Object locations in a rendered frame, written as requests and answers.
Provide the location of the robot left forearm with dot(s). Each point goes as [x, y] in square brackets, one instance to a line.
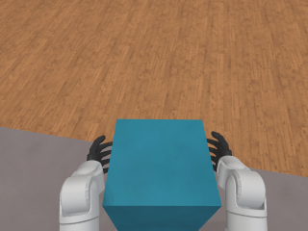
[79, 198]

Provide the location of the right robot hand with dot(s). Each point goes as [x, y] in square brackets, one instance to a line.
[222, 148]

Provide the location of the robot right forearm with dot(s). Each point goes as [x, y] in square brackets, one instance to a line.
[245, 196]

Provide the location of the left robot hand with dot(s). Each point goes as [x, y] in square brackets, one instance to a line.
[96, 154]

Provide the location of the carton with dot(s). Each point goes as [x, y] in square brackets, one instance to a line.
[160, 176]

